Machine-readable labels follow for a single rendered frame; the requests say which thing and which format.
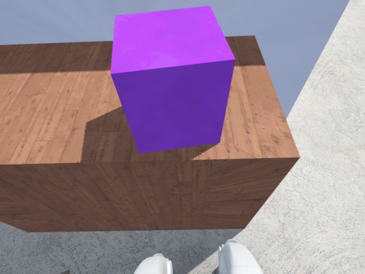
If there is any right robot thigh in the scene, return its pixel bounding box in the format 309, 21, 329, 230
218, 243, 263, 274

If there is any left robot thigh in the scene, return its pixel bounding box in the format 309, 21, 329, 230
133, 256, 173, 274

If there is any robot thigh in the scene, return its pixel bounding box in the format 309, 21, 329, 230
218, 243, 263, 274
133, 256, 173, 274

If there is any carton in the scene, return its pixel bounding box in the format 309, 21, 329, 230
111, 6, 236, 154

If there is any pedestal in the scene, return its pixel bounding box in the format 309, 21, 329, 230
0, 35, 300, 232

